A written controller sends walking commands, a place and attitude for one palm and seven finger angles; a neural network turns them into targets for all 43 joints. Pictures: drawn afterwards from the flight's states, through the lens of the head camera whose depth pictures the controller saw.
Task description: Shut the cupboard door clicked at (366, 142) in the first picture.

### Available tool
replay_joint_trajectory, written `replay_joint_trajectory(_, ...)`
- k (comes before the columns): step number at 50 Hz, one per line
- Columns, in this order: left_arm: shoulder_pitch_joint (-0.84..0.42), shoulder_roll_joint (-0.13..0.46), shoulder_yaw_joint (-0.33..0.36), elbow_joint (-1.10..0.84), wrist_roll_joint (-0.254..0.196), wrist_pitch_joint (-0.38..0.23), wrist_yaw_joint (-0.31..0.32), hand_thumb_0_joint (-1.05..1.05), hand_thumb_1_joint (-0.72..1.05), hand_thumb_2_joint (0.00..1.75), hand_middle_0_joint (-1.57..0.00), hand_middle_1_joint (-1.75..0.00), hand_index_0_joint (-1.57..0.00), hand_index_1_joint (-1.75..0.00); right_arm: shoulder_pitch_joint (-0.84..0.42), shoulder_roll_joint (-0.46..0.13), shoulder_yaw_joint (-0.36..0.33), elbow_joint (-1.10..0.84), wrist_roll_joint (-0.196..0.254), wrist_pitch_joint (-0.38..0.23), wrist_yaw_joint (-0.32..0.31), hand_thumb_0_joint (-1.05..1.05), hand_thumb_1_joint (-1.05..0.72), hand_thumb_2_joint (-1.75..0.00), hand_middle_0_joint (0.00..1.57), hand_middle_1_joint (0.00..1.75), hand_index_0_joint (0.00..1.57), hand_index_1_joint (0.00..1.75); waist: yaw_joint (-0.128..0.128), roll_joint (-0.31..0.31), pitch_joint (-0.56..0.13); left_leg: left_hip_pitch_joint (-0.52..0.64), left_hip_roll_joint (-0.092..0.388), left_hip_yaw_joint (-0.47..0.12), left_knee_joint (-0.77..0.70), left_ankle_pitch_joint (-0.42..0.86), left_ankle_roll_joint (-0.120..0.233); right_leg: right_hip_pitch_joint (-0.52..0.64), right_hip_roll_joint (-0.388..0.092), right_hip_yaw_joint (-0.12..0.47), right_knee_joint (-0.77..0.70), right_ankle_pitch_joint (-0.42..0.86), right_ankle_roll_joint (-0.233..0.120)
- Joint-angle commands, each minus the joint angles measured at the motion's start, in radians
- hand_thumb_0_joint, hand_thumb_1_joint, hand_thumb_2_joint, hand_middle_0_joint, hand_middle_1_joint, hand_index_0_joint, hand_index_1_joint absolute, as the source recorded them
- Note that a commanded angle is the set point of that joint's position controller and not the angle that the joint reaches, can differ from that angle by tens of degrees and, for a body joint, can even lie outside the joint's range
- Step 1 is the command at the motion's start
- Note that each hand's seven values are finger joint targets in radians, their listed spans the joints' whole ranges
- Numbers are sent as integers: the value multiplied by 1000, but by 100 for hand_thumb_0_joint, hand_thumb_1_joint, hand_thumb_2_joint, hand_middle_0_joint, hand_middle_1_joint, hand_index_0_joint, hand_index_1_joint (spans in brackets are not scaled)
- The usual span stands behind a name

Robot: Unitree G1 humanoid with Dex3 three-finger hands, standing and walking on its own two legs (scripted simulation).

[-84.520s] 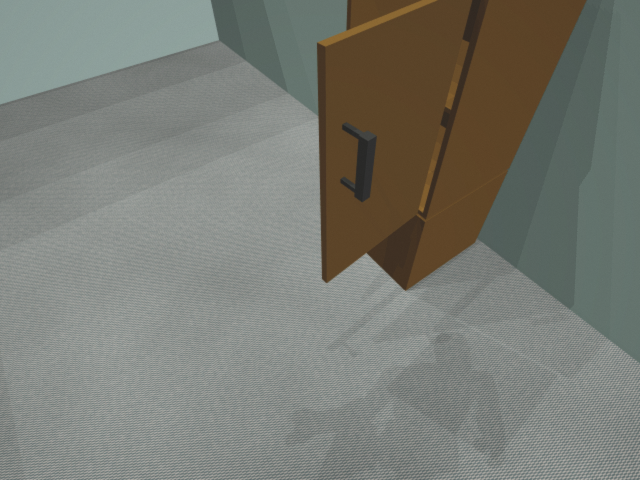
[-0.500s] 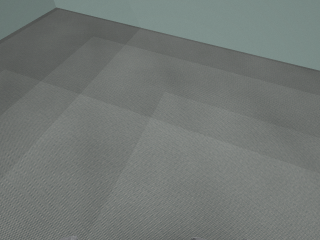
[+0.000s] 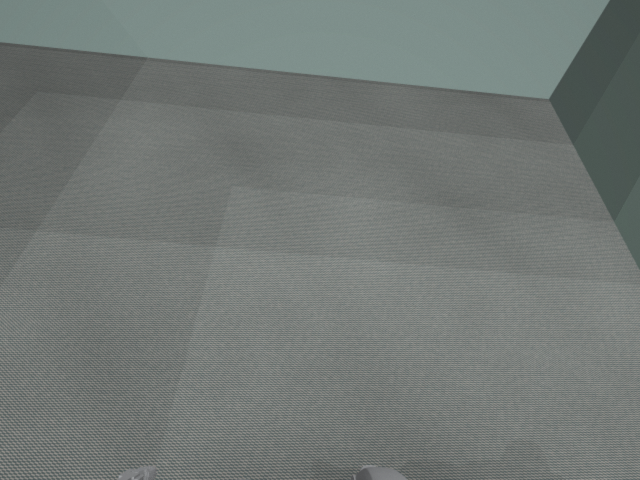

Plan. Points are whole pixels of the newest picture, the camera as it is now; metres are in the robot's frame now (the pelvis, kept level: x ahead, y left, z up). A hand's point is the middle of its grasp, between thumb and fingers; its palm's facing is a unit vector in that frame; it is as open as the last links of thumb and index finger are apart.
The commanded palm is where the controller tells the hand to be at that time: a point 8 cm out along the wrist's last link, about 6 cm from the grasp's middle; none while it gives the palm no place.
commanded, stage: turn to face it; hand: left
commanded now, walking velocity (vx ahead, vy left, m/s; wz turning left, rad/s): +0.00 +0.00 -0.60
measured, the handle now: out of the picture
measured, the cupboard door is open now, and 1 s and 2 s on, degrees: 3 3 3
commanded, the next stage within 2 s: none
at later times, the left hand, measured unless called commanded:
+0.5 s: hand (222, 466) +0.15 +0.13 -0.15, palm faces -0.28 -0.93 -0.24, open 7.4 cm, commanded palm none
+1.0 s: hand (270, 400) +0.24 +0.08 -0.15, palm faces -0.57 -0.79 -0.24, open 7.4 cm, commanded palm none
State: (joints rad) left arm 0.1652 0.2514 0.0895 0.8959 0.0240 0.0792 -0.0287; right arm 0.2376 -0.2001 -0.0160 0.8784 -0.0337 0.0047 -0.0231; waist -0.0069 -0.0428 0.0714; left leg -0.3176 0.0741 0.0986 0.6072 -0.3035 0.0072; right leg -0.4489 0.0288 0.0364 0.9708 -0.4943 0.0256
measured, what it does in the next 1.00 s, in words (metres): steps on the spot, turning right: right foot, then left foot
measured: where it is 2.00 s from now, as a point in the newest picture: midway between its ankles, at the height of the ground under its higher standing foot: outside the picture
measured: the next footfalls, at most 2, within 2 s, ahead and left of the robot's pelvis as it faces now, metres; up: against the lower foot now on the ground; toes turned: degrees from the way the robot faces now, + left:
right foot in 0.26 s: +0.02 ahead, -0.14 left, +0.00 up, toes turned -15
left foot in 0.64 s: +0.12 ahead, +0.08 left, +0.00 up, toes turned -21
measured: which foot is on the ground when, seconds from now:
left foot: down 0.00-0.26, up 0.28-0.62, down 0.64-1.00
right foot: up 0.00-0.24, down 0.26-0.64, up 0.66-1.00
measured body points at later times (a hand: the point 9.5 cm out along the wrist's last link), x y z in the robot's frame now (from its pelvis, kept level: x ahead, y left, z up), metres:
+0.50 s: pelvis +0.01 -0.03 +0.01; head +0.05 -0.05 +0.45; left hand +0.17 +0.18 -0.13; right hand +0.01 -0.31 -0.14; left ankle +0.04 +0.11 -0.67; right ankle -0.02 -0.13 -0.73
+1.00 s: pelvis +0.03 -0.03 +0.00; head +0.07 -0.06 +0.45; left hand +0.27 +0.12 -0.13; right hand -0.08 -0.27 -0.14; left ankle +0.08 +0.09 -0.73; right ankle -0.05 -0.13 -0.71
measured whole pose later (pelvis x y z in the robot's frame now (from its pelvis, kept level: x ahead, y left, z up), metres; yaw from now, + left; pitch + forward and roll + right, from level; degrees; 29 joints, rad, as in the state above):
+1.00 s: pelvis +0.03 -0.03 +0.00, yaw -36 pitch +0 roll -2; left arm 0.13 0.25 0.09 0.88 0.02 0.07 -0.05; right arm 0.24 -0.23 -0.04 0.89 -0.03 0.02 -0.02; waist -0.01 0.03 0.10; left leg -0.22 0.18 0.22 0.58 -0.34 -0.04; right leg -0.34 -0.02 -0.08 0.72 -0.39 0.03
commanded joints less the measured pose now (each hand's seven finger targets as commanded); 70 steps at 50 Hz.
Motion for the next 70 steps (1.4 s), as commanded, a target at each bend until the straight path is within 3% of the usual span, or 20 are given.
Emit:
replay_joint_trajectory(1, -44, 60, 16, -98, -8, -26, -13, 0, 90, 90, -20, -30, -20, -30, 25, -198, -49, -63, -1, -19, -26, 0, -90, -90, 20, 30, 20, 30, -3, 200, -85, 202, 278, -153, -259, 509, 119, -112, -66, -42, 149, 22, 28)
replay_joint_trajectory(7, -91, 28, 3, -113, -8, -29, -16, 0, 90, 90, -20, -30, -20, -30, 89, -220, -73, -21, 2, -7, -16, 0, -90, -90, 20, 30, 20, 30, -45, 261, -121, 257, 289, -36, -194, 566, 113, 25, -42, -125, -154, 30, 11)
replay_joint_trajectory(11, 2, 55, 10, -91, -4, -40, -9, 0, 90, 90, -20, -30, -20, -30, 36, -232, -85, -28, 10, 3, -6, 0, -90, -90, 20, 30, 20, 30, 12, 219, -125, 149, 274, 29, -66, 408, 41, 246, -24, -154, -469, 256, -19)
replay_joint_trajectory(12, 79, 108, 20, -67, 0, -48, -3, 0, 90, 90, -20, -30, -20, -30, 20, -213, -84, -39, 18, 4, 1, 0, -90, -90, 20, 30, 20, 30, 52, 103, -149, 43, 225, 68, 64, 271, -9, 394, -88, -67, -571, 376, -49)
replay_joint_trajectory(13, 131, 218, 42, -51, 9, -59, 12, 0, 90, 90, -20, -30, -20, -30, -14, -126, -66, -83, 24, 7, 6, 0, -90, -90, 20, 30, 20, 30, 81, -233, -131, -231, 71, 137, 286, -232, -73, 531, -348, 270, -648, 635, -145)
replay_joint_trajectory(14, 172, 259, 44, -38, -7, -55, 23, 0, 90, 90, -20, -30, -20, -30, -62, -134, -59, -112, 20, 23, 1, 0, -90, -90, 20, 30, 20, 30, 107, -212, -111, -284, 26, 7, 464, -355, -82, 432, -444, 357, -638, 795, -235)
replay_joint_trajectory(20, -18, 158, 22, -93, 0, -61, 37, 0, 90, 90, -20, -30, -20, -30, -33, -124, -61, -52, 16, 30, 6, 0, -90, -90, 20, 30, 20, 30, -1, -83, -111, -211, 25, -80, 474, -94, -96, 277, -250, 186, -628, 549, -203)
replay_joint_trajectory(27, 35, 182, 37, -72, 3, -56, 31, 0, 90, 90, -20, -30, -20, -30, -78, -116, -54, -86, 26, 14, -1, 0, -90, -90, 20, 30, 20, 30, 29, -115, -122, -130, -36, -73, 170, -126, -87, 300, -238, 308, -584, 617, -222)
replay_joint_trajectory(30, -12, 170, 35, -80, -5, -47, 31, 0, 90, 90, -20, -30, -20, -30, 21, -125, -52, -58, 30, 1, -12, 0, -90, -90, 20, 30, 20, 30, -26, -86, -148, 89, -49, -72, -123, 47, -74, 196, -186, 310, -496, 580, -148)
replay_joint_trajectory(32, 19, 67, 15, -108, -22, -40, 17, 0, 90, 90, -20, -30, -20, -30, 57, -268, -74, -62, 8, -14, -18, 0, -90, -90, 20, 30, 20, 30, -30, 293, -159, 315, 285, -391, -311, 196, 55, -96, 38, 98, -224, 103, -32)
replay_joint_trajectory(33, -2, 81, 12, -128, -13, -46, 12, 0, 90, 90, -20, -30, -20, -30, 76, -294, -74, -78, 5, -7, -20, 0, -90, -90, 20, 30, 20, 30, -44, 295, -135, 236, 422, -458, -318, 299, 155, -103, 19, 4, -13, -130, -11)
replay_joint_trajectory(39, -13, 64, 17, -85, -8, -25, -12, 0, 90, 90, -20, -30, -20, -30, 1, -204, -50, -83, 5, -12, -29, 0, -90, -90, 20, 30, 20, 30, -2, 214, -104, 266, 264, -118, -225, 622, 123, -114, -58, -47, 152, 23, 34)
replay_joint_trajectory(49, -14, 62, 7, -91, -3, -40, -14, 0, 90, 90, -20, -30, -20, -30, 20, -244, -85, -41, 8, 6, -3, 0, -90, -90, 20, 30, 20, 30, 4, 235, -112, 164, 270, 30, -77, 435, 49, 205, -18, -162, -410, 218, -12)
replay_joint_trajectory(50, 58, 98, 15, -69, -1, -46, -9, 0, 90, 90, -20, -30, -20, -30, 0, -236, -86, -48, 13, 7, 1, 0, -90, -90, 20, 30, 20, 30, 48, 168, -127, 74, 233, 63, 40, 338, 4, 342, -48, -119, -527, 330, -34)
replay_joint_trajectory(52, 180, 270, 42, -29, -5, -63, 17, 0, 90, 90, -20, -30, -20, -30, -69, -136, -58, -121, 23, 15, 6, 0, -90, -90, 20, 30, 20, 30, 107, -247, -153, -296, 14, 49, 461, -374, -88, 507, -430, 356, -613, 863, -224)
replay_joint_trajectory(54, 104, 232, 44, -44, -8, -57, 40, 0, 90, 90, -20, -30, -20, -30, -107, -154, -61, -109, 24, 27, -10, 0, -90, -90, 20, 30, 20, 30, 76, -225, -112, -353, 45, -104, 604, -277, -82, 412, -382, 378, -639, 684, -259)
replay_joint_trajectory(57, -22, 164, 17, -87, -4, -60, 39, 0, 90, 90, -20, -30, -20, -30, -46, -147, -57, -59, 17, 27, 3, 0, -90, -90, 20, 30, 20, 30, 4, -119, -108, -247, 49, -86, 533, -117, -100, 298, -270, 193, -622, 612, -208)
replay_joint_trajectory(66, 3, 191, 33, -78, 4, -55, 32, 0, 90, 90, -20, -30, -20, -30, -47, -125, -53, -81, 27, 14, 1, 0, -90, -90, 20, 30, 20, 30, 13, -121, -111, -107, -30, -64, 156, -108, -91, 265, -236, 301, -588, 577, -214)
replay_joint_trajectory(69, -30, 164, 30, -78, -7, -47, 31, 0, 90, 90, -20, -30, -20, -30, 43, -135, -52, -51, 30, 0, -9, 0, -90, -90, 20, 30, 20, 30, -33, -94, -139, 112, -34, -72, -154, 86, -78, 170, -168, 292, -484, 535, -132)
replay_joint_trajectory(70, -14, 121, 21, -94, -16, -42, 28, 0, 90, 90, -20, -30, -20, -30, 65, -194, -59, -50, 21, -12, -14, 0, -90, -90, 20, 30, 20, 30, -34, 60, -159, 231, 85, -185, -268, 112, -36, 55, -75, 227, -390, 396, -81)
